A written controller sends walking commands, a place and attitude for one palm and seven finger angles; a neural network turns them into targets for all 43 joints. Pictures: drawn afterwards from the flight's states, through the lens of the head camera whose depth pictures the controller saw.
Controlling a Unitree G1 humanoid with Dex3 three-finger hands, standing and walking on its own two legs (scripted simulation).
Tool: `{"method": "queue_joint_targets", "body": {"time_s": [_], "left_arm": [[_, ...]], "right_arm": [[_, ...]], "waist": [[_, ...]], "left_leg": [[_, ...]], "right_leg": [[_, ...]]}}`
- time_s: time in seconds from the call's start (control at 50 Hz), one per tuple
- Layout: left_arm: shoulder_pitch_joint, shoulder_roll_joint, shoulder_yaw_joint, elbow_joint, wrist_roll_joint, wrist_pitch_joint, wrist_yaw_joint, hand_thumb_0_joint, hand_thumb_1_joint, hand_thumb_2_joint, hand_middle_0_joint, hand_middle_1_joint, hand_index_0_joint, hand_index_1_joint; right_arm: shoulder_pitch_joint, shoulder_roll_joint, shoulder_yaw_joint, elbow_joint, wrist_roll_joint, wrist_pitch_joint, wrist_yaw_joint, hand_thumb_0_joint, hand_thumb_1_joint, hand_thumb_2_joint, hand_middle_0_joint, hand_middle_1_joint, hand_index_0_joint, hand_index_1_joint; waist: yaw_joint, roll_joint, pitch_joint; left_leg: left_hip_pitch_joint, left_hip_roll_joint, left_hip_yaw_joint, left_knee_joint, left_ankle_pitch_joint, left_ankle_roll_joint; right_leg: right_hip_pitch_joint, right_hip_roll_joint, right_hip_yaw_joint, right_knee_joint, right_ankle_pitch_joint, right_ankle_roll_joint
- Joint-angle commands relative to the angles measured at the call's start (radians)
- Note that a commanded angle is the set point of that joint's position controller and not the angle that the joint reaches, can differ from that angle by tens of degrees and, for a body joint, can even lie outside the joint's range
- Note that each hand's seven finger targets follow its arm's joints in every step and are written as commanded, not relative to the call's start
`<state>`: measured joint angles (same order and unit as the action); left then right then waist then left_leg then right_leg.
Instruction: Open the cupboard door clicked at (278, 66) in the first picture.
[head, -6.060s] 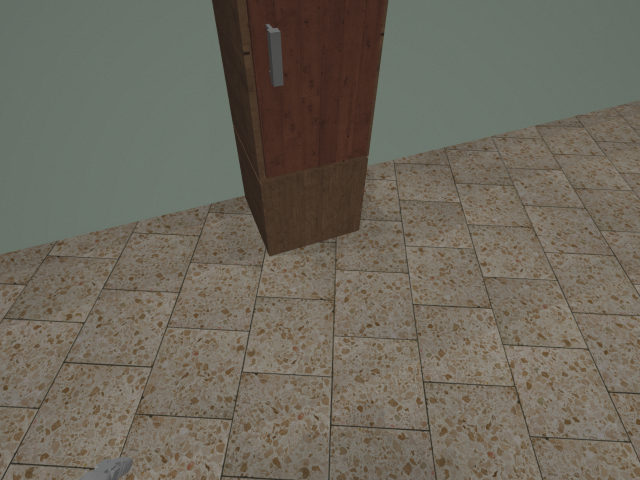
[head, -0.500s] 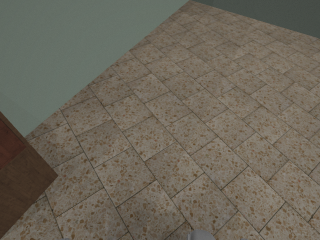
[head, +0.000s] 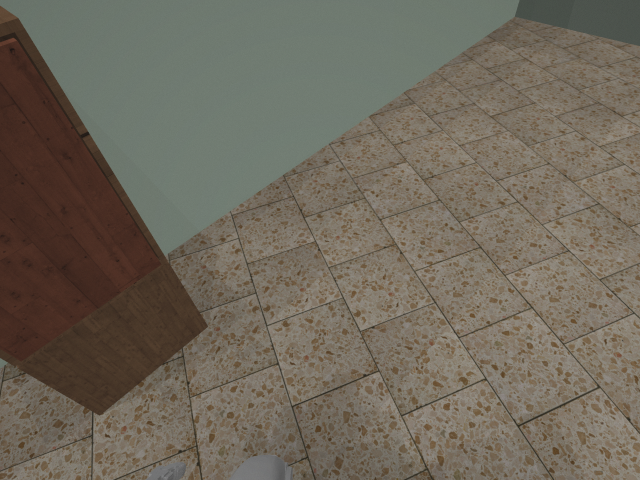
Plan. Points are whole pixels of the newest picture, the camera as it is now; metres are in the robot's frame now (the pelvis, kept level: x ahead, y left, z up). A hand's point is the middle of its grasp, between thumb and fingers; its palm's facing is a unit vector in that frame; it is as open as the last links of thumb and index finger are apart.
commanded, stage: turn to face it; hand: left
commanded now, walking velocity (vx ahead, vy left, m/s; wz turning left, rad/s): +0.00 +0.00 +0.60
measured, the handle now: out of the picture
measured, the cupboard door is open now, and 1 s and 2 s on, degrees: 0 0 0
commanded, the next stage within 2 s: take the last steps up to it in 1.26 s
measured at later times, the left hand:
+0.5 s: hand out of the picture +0.01 +0.30 -0.17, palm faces +0.33 -0.91 -0.25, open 7.4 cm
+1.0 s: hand out of the picture -0.03 +0.23 -0.14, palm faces +0.56 -0.78 -0.28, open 7.4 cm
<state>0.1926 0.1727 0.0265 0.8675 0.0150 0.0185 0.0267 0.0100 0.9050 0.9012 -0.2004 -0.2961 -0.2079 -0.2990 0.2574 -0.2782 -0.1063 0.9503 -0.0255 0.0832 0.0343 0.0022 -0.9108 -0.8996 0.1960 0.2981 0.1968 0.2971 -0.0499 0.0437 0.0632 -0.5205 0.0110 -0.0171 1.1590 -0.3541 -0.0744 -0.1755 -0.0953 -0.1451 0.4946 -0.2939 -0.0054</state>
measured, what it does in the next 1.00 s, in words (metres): steps on the spot, turning left: left foot, then right foot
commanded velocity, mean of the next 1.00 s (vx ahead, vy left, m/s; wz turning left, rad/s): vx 0.00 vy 0.00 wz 0.57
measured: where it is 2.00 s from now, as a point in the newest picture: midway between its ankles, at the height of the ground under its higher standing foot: outside the picture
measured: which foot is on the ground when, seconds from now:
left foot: up 0.00-0.22, down 0.24-0.76, up 0.78-1.00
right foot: down 0.00-0.24, up 0.26-0.74, down 0.76-1.00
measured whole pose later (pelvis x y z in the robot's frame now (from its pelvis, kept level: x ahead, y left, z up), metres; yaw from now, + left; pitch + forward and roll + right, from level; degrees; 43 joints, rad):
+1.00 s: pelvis +0.00 +0.02 +0.00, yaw +36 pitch -1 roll +2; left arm 0.21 0.18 0.03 0.87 0.02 0.01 0.03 0.01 0.90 0.90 -0.20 -0.30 -0.21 -0.30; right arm 0.25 -0.27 -0.10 0.96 -0.02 0.09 0.03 0.00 -0.91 -0.90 0.20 0.30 0.20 0.30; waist -0.04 0.04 0.06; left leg -0.48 0.02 -0.02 1.10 -0.38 -0.07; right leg -0.19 -0.11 -0.16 0.51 -0.29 0.01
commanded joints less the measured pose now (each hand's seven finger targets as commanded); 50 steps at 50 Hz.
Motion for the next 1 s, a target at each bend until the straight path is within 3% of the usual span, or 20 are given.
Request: {"method": "queue_joint_targets", "body": {"time_s": [0.0,0.12,0.16,0.18,0.2,0.22,0.24,0.3,0.32,0.36,0.56,0.62,0.68,0.7,0.72,0.74,0.76,0.8,0.84,0.98], "left_arm": [[0.043,0.223,0.059,-0.051,0.009,-0.023,0.008,0.0,0.9,0.9,-0.2,-0.3,-0.2,-0.3],[0.083,0.27,0.077,-0.021,0.017,-0.011,0.003,0.0,0.9,0.9,-0.2,-0.3,-0.2,-0.3],[0.072,0.276,0.083,-0.022,0.01,-0.007,0.0,0.0,0.9,0.9,-0.2,-0.3,-0.2,-0.3],[0.067,0.268,0.081,-0.023,0.001,-0.003,-0.003,0.0,0.9,0.9,-0.2,-0.3,-0.2,-0.3],[0.07,0.221,0.076,-0.048,-0.007,0.001,-0.009,0.0,0.9,0.9,-0.2,-0.3,-0.2,-0.3],[0.013,0.155,0.05,-0.093,-0.005,0.003,-0.011,0.0,0.9,0.9,-0.2,-0.3,-0.2,-0.3],[-0.027,0.183,0.054,-0.099,0.001,0.013,-0.005,0.0,0.9,0.9,-0.2,-0.3,-0.2,-0.3],[-0.051,0.188,0.067,-0.056,0.001,0.02,-0.011,0.0,0.9,0.9,-0.2,-0.3,-0.2,-0.3],[-0.021,0.187,0.068,-0.041,0.003,0.018,-0.018,0.0,0.9,0.9,-0.2,-0.3,-0.2,-0.3],[0.011,0.184,0.067,-0.026,0.004,0.018,-0.02,0.0,0.9,0.9,-0.2,-0.3,-0.2,-0.3],[-0.087,0.168,0.057,-0.084,-0.003,0.011,-0.006,0.0,0.9,0.9,-0.2,-0.3,-0.2,-0.3],[-0.072,0.165,0.052,-0.087,-0.009,0.004,-0.002,0.0,0.9,0.9,-0.2,-0.3,-0.2,-0.3],[0.017,0.174,0.057,-0.07,-0.015,-0.007,0.003,0.0,0.9,0.9,-0.2,-0.3,-0.2,-0.3],[0.05,0.2,0.064,-0.066,-0.011,-0.015,0.007,0.0,0.9,0.9,-0.2,-0.3,-0.2,-0.3],[0.064,0.289,0.081,-0.068,0.004,-0.026,0.016,0.0,0.9,0.9,-0.2,-0.3,-0.2,-0.3],[0.058,0.329,0.082,-0.082,0.009,-0.019,0.016,0.0,0.9,0.9,-0.2,-0.3,-0.2,-0.3],[0.019,0.303,0.072,-0.095,0.004,-0.014,0.017,0.0,0.9,0.9,-0.2,-0.3,-0.2,-0.3],[-0.073,0.235,0.061,-0.105,0.0,-0.02,0.013,0.0,0.9,0.9,-0.2,-0.3,-0.2,-0.3],[-0.1,0.192,0.049,-0.109,0.001,-0.025,0.011,0.0,0.9,0.9,-0.2,-0.3,-0.2,-0.3],[0.062,0.237,0.062,-0.042,0.013,-0.022,0.008,0.0,0.9,0.9,-0.2,-0.3,-0.2,-0.3]], "right_arm": [[-0.116,-0.05,0.003,-0.099,0.006,-0.019,-0.002,0.0,-0.9,-0.9,0.2,0.3,0.2,0.3],[-0.152,-0.033,0.023,-0.117,0.016,-0.041,-0.001,0.0,-0.9,-0.9,0.2,0.3,0.2,0.3],[-0.095,-0.052,0.019,-0.107,0.014,-0.051,-0.005,0.0,-0.9,-0.9,0.2,0.3,0.2,0.3],[-0.04,-0.089,0.009,-0.093,0.011,-0.058,-0.005,0.0,-0.9,-0.9,0.2,0.3,0.2,0.3],[0.032,-0.197,-0.018,-0.082,0.005,-0.069,-0.011,0.0,-0.9,-0.9,0.2,0.3,0.2,0.3],[0.101,-0.287,-0.037,-0.07,0.015,-0.07,-0.018,0.0,-0.9,-0.9,0.2,0.3,0.2,0.3],[0.129,-0.274,-0.033,-0.049,0.014,-0.063,-0.023,0.0,-0.9,-0.9,0.2,0.3,0.2,0.3],[-0.056,-0.183,-0.004,-0.093,0.004,-0.066,-0.043,0.0,-0.9,-0.9,0.2,0.3,0.2,0.3],[-0.089,-0.165,0.005,-0.104,0.005,-0.071,-0.043,0.0,-0.9,-0.9,0.2,0.3,0.2,0.3],[-0.092,-0.161,0.007,-0.111,0.008,-0.076,-0.042,0.0,-0.9,-0.9,0.2,0.3,0.2,0.3],[-0.028,-0.164,-0.011,-0.099,0.002,-0.065,-0.04,0.0,-0.9,-0.9,0.2,0.3,0.2,0.3],[-0.041,-0.162,-0.014,-0.105,0.001,-0.059,-0.039,0.0,-0.9,-0.9,0.2,0.3,0.2,0.3],[-0.079,-0.149,-0.017,-0.115,0.007,-0.054,-0.036,0.0,-0.9,-0.9,0.2,0.3,0.2,0.3],[-0.075,-0.12,-0.013,-0.119,0.014,-0.054,-0.033,0.0,-0.9,-0.9,0.2,0.3,0.2,0.3],[-0.052,-0.055,-0.004,-0.129,0.025,-0.056,-0.027,0.0,-0.9,-0.9,0.2,0.3,0.2,0.3],[-0.064,-0.063,-0.006,-0.149,0.014,-0.053,-0.03,0.0,-0.9,-0.9,0.2,0.3,0.2,0.3],[-0.069,-0.094,-0.017,-0.139,0.005,-0.044,-0.026,0.0,-0.9,-0.9,0.2,0.3,0.2,0.3],[-0.04,-0.084,-0.018,-0.093,-0.001,-0.025,-0.014,0.0,-0.9,-0.9,0.2,0.3,0.2,0.3],[-0.003,-0.067,-0.011,-0.071,-0.001,-0.023,-0.004,0.0,-0.9,-0.9,0.2,0.3,0.2,0.3],[-0.119,-0.033,0.013,-0.088,0.008,-0.024,-0.006,0.0,-0.9,-0.9,0.2,0.3,0.2,0.3]], "waist": [[0.071,-0.248,-0.02],[0.097,-0.294,-0.079],[0.063,-0.272,-0.118],[0.028,-0.185,-0.153],[-0.017,0.069,-0.216],[-0.046,0.291,-0.228],[-0.054,0.172,-0.223],[0.005,0.16,-0.065],[0.029,0.138,-0.072],[0.039,0.106,-0.096],[0.005,0.111,-0.112],[0.013,0.118,-0.12],[0.062,0.094,-0.144],[0.08,0.031,-0.158],[0.087,-0.235,-0.17],[0.09,-0.325,-0.139],[0.071,-0.209,-0.1],[0.026,-0.228,-0.034],[0.003,-0.217,-0.013],[0.081,-0.238,-0.026]], "left_leg": [[-0.053,0.034,0.044,-0.114,-0.049,-0.02],[0.104,0.016,0.126,-0.423,-0.084,0.011],[0.216,0.003,0.145,-0.598,0.039,0.025],[0.364,0.01,0.122,-0.727,0.188,0.038],[0.566,0.201,-0.136,-0.771,0.447,0.121],[0.631,0.403,-0.377,-0.772,0.861,0.231],[0.586,0.425,-0.331,-0.752,0.854,0.287],[0.374,0.263,-0.236,-0.811,0.535,0.23],[0.358,0.234,-0.209,-0.818,0.5,0.213],[0.378,0.2,-0.182,-0.821,0.515,0.202],[0.404,0.199,-0.36,-0.803,0.457,0.254],[0.346,0.18,-0.398,-0.767,0.54,0.249],[0.231,0.125,-0.398,-0.705,0.468,0.199],[0.141,0.079,-0.375,-0.646,0.35,0.154],[-0.059,-0.031,-0.221,-0.454,0.041,0.077],[-0.1,-0.108,-0.073,-0.228,-0.227,0.03],[-0.064,-0.058,-0.102,-0.072,-0.199,0.039],[-0.053,-0.021,-0.078,0.051,-0.089,0.028],[-0.054,0.001,-0.038,0.079,-0.009,0.013],[0.011,0.02,0.048,-0.183,-0.077,-0.006]], "right_leg": [[0.081,-0.244,0.116,-0.166,0.339,-0.099],[0.125,-0.274,0.05,-0.047,0.532,-0.092],[0.11,-0.26,-0.005,0.052,0.526,-0.047],[0.025,-0.241,-0.037,0.173,0.458,-0.005],[-0.202,-0.142,-0.074,0.392,0.15,0.066],[-0.412,-0.04,-0.008,0.576,-0.389,0.115],[-0.411,-0.052,0.086,0.656,-0.382,0.096],[-0.407,-0.055,0.137,0.696,-0.175,0.099],[-0.384,-0.049,0.13,0.69,-0.127,0.102],[-0.369,-0.029,0.129,0.668,-0.079,0.111],[-0.325,0.03,0.158,0.4,-0.134,0.112],[-0.207,0.065,0.149,0.263,-0.139,0.098],[-0.005,0.082,0.137,0.024,0.023,0.084],[0.122,0.031,0.18,-0.118,0.089,0.072],[0.27,-0.212,0.411,-0.234,0.066,0.001],[0.154,-0.408,0.561,-0.256,0.136,-0.111],[0.03,-0.387,0.478,-0.248,0.097,-0.147],[-0.062,-0.269,0.355,-0.254,0.039,-0.103],[-0.048,-0.21,0.208,-0.208,0.166,-0.082],[0.047,-0.243,0.126,-0.156,0.341,-0.11]]}}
